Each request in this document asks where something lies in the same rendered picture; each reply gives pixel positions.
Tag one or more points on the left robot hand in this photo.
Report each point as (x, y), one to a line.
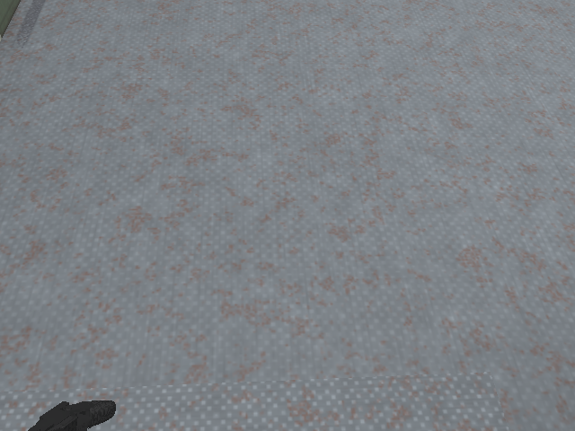
(76, 417)

